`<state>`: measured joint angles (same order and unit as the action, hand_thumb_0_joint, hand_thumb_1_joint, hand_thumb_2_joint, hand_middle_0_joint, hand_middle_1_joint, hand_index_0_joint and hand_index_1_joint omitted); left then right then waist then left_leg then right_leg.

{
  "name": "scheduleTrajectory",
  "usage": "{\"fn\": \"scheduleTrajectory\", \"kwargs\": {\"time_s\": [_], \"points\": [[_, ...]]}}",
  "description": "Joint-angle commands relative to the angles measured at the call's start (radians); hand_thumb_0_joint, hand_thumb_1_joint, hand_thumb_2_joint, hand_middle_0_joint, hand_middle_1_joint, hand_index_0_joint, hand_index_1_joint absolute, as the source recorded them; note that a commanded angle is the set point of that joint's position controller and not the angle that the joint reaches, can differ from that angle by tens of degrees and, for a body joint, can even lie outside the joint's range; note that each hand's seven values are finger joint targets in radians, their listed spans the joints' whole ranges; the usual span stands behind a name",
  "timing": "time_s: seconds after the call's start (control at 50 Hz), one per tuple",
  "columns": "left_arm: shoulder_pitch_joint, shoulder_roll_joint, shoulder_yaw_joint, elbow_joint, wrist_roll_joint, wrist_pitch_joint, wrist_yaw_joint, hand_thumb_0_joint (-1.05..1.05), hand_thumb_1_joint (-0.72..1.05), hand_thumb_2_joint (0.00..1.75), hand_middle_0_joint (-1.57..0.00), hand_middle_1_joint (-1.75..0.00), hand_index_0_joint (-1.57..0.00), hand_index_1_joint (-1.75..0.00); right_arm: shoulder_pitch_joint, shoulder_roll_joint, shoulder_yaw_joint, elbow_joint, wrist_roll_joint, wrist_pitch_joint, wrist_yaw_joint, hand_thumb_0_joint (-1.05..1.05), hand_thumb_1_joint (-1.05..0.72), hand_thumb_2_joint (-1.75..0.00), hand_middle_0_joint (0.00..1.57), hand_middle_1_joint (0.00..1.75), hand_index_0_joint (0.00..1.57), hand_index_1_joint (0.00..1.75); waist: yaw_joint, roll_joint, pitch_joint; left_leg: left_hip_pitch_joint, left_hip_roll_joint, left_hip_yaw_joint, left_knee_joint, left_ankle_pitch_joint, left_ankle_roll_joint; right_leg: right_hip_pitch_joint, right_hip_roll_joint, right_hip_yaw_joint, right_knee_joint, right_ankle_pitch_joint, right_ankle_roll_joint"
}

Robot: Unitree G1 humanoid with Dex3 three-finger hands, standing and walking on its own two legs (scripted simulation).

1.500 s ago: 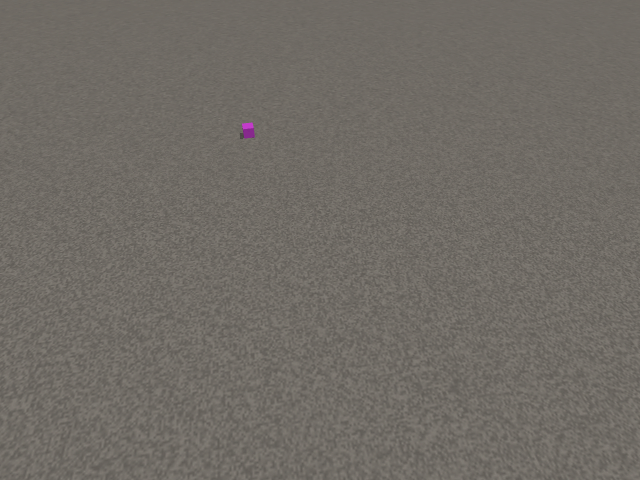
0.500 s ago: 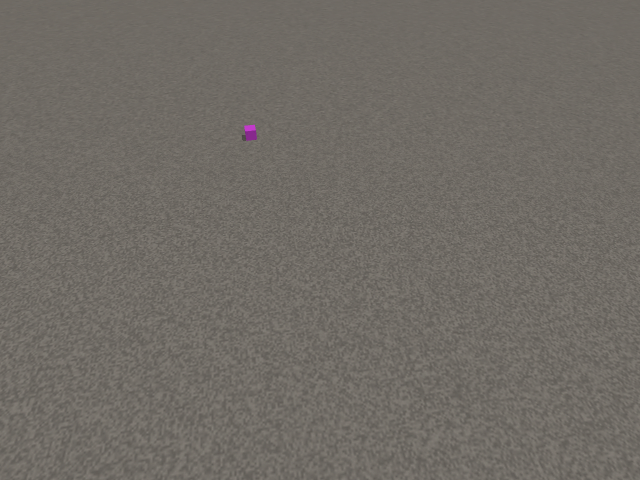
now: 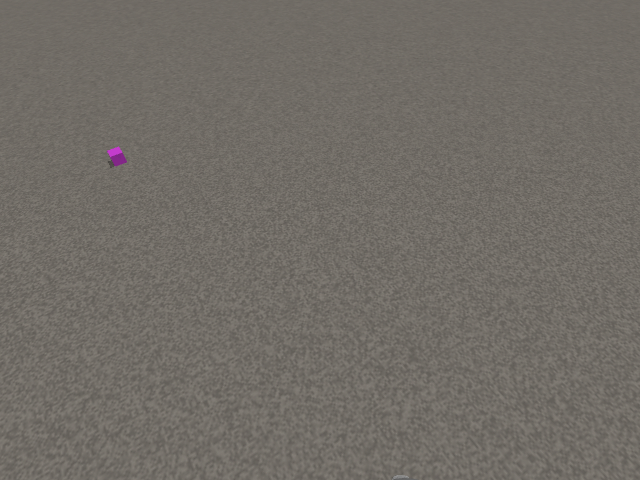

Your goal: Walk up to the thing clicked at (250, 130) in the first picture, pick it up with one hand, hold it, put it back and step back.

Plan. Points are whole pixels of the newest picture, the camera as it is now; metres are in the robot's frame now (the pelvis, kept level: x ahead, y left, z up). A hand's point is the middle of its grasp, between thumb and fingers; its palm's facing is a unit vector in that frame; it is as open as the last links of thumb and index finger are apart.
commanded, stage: walk up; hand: left
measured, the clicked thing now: (117, 156) +1.73 +0.92 -0.74
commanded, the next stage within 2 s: none
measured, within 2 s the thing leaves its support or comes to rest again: neither
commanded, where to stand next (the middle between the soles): +1.35 +1.18 m, yaw -64 degrees
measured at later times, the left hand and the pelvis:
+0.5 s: hand (66, 334) +0.43 +0.44 -0.16, palm faces -0.32 -0.77 -0.55, open 7.4 cm; pelvis +0.25 +0.16 -0.05, yaw -20 degrees
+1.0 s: hand (86, 213) +0.70 +0.47 -0.13, palm faces -0.45 -0.69 -0.57, open 7.4 cm; pelvis +0.45 +0.27 -0.02, yaw -32 degrees
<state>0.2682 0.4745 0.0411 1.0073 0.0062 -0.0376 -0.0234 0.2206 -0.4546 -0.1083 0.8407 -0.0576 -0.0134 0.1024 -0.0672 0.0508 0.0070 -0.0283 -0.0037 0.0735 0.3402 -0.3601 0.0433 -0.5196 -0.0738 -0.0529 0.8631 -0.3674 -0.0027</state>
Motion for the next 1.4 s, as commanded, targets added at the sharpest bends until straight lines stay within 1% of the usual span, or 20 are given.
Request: {"fn": "scheduleTrajectory", "kwargs": {"time_s": [0.0,0.1,0.12,0.14,0.16,0.26,0.38,0.46,0.5,0.52,0.6,0.76,0.8,0.84,0.88,0.98,1.1,1.16,1.2,1.38], "points": [[-0.191,0.172,0.041,-0.162,-0.020,-0.036,-0.012,0.00,0.90,0.90,-0.20,-0.30,-0.20,-0.30,-0.042,-0.213,-0.062,-0.124,0.000,-0.013,-0.001,0.00,-0.90,-0.90,0.20,0.30,0.20,0.30,-0.064,0.077,0.080,0.107,0.177,-0.077,-0.128,0.120,0.054,-0.164,-0.025,-0.102,-0.142,0.098,0.000],[0.331,0.263,0.114,-0.040,-0.025,-0.018,0.038,0.00,0.90,0.90,-0.20,-0.30,-0.20,-0.30,-0.144,-0.201,-0.053,-0.225,-0.012,-0.007,-0.011,0.00,-0.90,-0.90,0.20,0.30,0.20,0.30,0.242,-0.042,-0.183,-0.448,0.056,0.116,0.612,0.636,-0.075,0.805,0.060,-0.176,-0.292,0.164,-0.079],[0.464,0.309,0.146,-0.028,-0.008,-0.010,0.065,0.00,0.90,0.90,-0.20,-0.30,-0.20,-0.30,-0.119,-0.145,-0.028,-0.244,-0.007,-0.011,-0.012,0.00,-0.90,-0.90,0.20,0.30,0.20,0.30,0.294,-0.202,-0.200,-0.772,-0.001,0.018,0.872,-0.011,-0.084,1.015,-0.152,0.187,-0.335,-0.065,-0.155],[0.366,0.386,0.150,-0.088,-0.011,-0.010,0.086,0.00,0.90,0.90,-0.20,-0.30,-0.20,-0.30,-0.095,-0.189,-0.032,-0.275,0.015,-0.008,-0.004,0.00,-0.90,-0.90,0.20,0.30,0.20,0.30,0.239,-0.223,-0.262,-0.883,-0.017,-0.184,1.082,-0.234,-0.121,0.970,-0.415,0.757,-0.521,-0.273,-0.322],[0.211,0.394,0.136,-0.153,-0.017,-0.019,0.107,0.00,0.90,0.90,-0.20,-0.30,-0.20,-0.30,-0.125,-0.249,-0.045,-0.264,0.014,-0.003,-0.008,0.00,-0.90,-0.90,0.20,0.30,0.20,0.30,0.191,-0.068,-0.223,-0.875,0.084,-0.307,1.147,-0.183,-0.116,0.799,-0.482,0.874,-0.601,-0.496,-0.378],[-0.104,0.332,0.099,-0.221,-0.013,-0.080,0.105,0.00,0.90,0.90,-0.20,-0.30,-0.20,-0.30,-0.008,-0.237,-0.039,-0.182,-0.002,0.024,0.037,0.00,-0.90,-0.90,0.20,0.30,0.20,0.30,-0.014,-0.088,0.054,-0.556,0.188,-0.225,0.791,0.027,-0.043,0.105,-0.248,0.318,-0.638,-0.277,-0.183],[-0.191,0.386,0.119,-0.219,0.013,-0.091,0.094,0.00,0.90,0.90,-0.20,-0.30,-0.20,-0.30,0.097,-0.218,-0.064,-0.166,-0.001,0.053,0.083,0.00,-0.90,-0.90,0.20,0.30,0.20,0.30,-0.076,-0.213,-0.007,-0.198,0.127,-0.031,0.559,0.202,-0.065,-0.232,-0.133,0.103,-0.546,-0.325,-0.138],[-0.323,0.246,0.091,-0.235,0.041,-0.042,0.106,0.00,0.90,0.90,-0.20,-0.30,-0.20,-0.30,0.416,-0.275,-0.101,-0.080,-0.015,0.042,0.031,0.00,-0.90,-0.90,0.20,0.30,0.20,0.30,-0.268,0.192,0.026,-0.048,0.107,-0.182,0.239,-0.188,-0.065,-0.436,0.082,-0.017,0.258,-0.305,-0.082],[-0.124,0.114,0.036,-0.221,0.006,-0.030,0.122,0.00,0.90,0.90,-0.20,-0.30,-0.20,-0.30,0.119,-0.397,-0.127,-0.170,0.003,0.002,-0.019,0.00,-0.90,-0.90,0.20,0.30,0.20,0.30,-0.053,0.377,0.072,-0.297,0.421,-0.782,-0.255,-0.501,0.021,-0.464,0.077,0.184,0.625,-0.149,-0.110],[-0.039,0.162,0.036,-0.173,-0.003,-0.042,0.121,0.00,0.90,0.90,-0.20,-0.30,-0.20,-0.30,0.006,-0.397,-0.127,-0.201,0.009,-0.003,-0.027,0.00,-0.90,-0.90,0.20,0.30,0.20,0.30,0.010,0.291,0.022,-0.313,0.430,-0.814,-0.281,-0.584,0.051,-0.388,0.017,0.191,0.645,-0.073,-0.109],[0.017,0.267,0.083,-0.051,-0.018,-0.029,0.090,0.00,0.90,0.90,-0.20,-0.30,-0.20,-0.30,-0.017,-0.241,-0.080,-0.184,-0.019,-0.012,-0.027,0.00,-0.90,-0.90,0.20,0.30,0.20,0.30,0.027,0.157,-0.016,-0.244,0.245,-0.327,-0.043,-0.187,0.082,-0.210,-0.031,0.057,0.356,0.012,-0.034],[-0.030,0.179,0.060,-0.098,-0.022,-0.020,0.093,0.00,0.90,0.90,-0.20,-0.30,-0.20,-0.30,0.077,-0.190,-0.064,-0.195,-0.025,0.016,-0.031,0.00,-0.90,-0.90,0.20,0.30,0.20,0.30,-0.023,0.047,-0.066,-0.133,0.255,-0.116,0.065,0.316,0.084,0.077,0.014,-0.038,-0.147,0.095,-0.031],[0.168,0.200,0.084,-0.052,-0.019,-0.022,0.112,0.00,0.90,0.90,-0.20,-0.30,-0.20,-0.30,-0.032,-0.188,-0.056,-0.239,-0.018,0.026,-0.030,0.00,-0.90,-0.90,0.20,0.30,0.20,0.30,0.111,-0.011,-0.116,-0.324,0.175,0.036,0.308,0.513,-0.019,0.446,0.027,-0.061,-0.383,0.223,-0.068],[0.275,0.345,0.137,-0.065,-0.005,-0.021,0.141,0.00,0.90,0.90,-0.20,-0.30,-0.20,-0.30,0.021,-0.111,-0.027,-0.269,-0.017,0.024,-0.030,0.00,-0.90,-0.90,0.20,0.30,0.20,0.30,0.162,-0.288,-0.155,-0.830,0.060,-0.004,0.741,-0.214,-0.150,0.804,-0.295,0.459,-0.477,0.001,-0.212],[0.091,0.371,0.128,-0.133,-0.035,-0.026,0.164,0.00,0.90,0.90,-0.20,-0.30,-0.20,-0.30,0.018,-0.250,-0.069,-0.248,-0.022,0.047,-0.043,0.00,-0.90,-0.90,0.20,0.30,0.20,0.30,0.094,-0.030,-0.067,-0.868,0.140,-0.277,1.052,-0.157,-0.192,0.542,-0.508,0.764,-0.572,-0.123,-0.415],[-0.051,0.291,0.107,-0.165,-0.001,-0.056,0.139,0.00,0.90,0.90,-0.20,-0.30,-0.20,-0.30,0.084,-0.209,-0.052,-0.166,-0.009,0.074,0.002,0.00,-0.90,-0.90,0.20,0.30,0.20,0.30,-0.013,-0.132,0.032,-0.588,0.149,-0.204,0.845,0.059,-0.091,0.145,-0.193,0.237,-0.519,-0.059,-0.197],[-0.002,0.363,0.137,-0.161,0.027,-0.061,0.126,0.00,0.90,0.90,-0.20,-0.30,-0.20,-0.30,-0.035,-0.198,-0.055,-0.188,0.002,0.079,0.032,0.00,-0.90,-0.90,0.20,0.30,0.20,0.30,0.022,-0.211,0.033,-0.398,0.130,-0.075,0.546,0.018,-0.077,0.010,-0.143,0.169,-0.455,-0.066,-0.193],[-0.084,0.322,0.117,-0.182,0.031,-0.044,0.126,0.00,0.90,0.90,-0.20,-0.30,-0.20,-0.30,0.154,-0.211,-0.082,-0.124,-0.006,0.067,0.014,0.00,-0.90,-0.90,0.20,0.30,0.20,0.30,-0.111,-0.114,-0.024,-0.097,0.047,-0.006,0.349,0.001,-0.055,-0.142,-0.081,0.087,-0.175,-0.001,-0.132],[-0.067,0.130,0.057,-0.202,0.006,-0.038,0.145,0.00,0.90,0.90,-0.20,-0.30,-0.20,-0.30,0.199,-0.378,-0.109,-0.128,-0.020,0.038,-0.015,0.00,-0.90,-0.90,0.20,0.30,0.20,0.30,-0.143,0.408,0.003,-0.006,0.349,-0.571,-0.042,-0.039,0.043,-0.470,0.178,0.008,0.345,-0.282,-0.068],[0.102,0.192,0.064,-0.105,-0.023,-0.033,0.132,0.00,0.90,0.90,-0.20,-0.30,-0.20,-0.30,-0.020,-0.191,-0.051,-0.236,-0.032,0.038,-0.054,0.00,-0.90,-0.90,0.20,0.30,0.20,0.30,-0.012,0.183,-0.051,-0.091,0.266,-0.194,0.180,0.606,0.186,-0.099,0.010,-0.033,0.068,-0.028,-0.034]]}}
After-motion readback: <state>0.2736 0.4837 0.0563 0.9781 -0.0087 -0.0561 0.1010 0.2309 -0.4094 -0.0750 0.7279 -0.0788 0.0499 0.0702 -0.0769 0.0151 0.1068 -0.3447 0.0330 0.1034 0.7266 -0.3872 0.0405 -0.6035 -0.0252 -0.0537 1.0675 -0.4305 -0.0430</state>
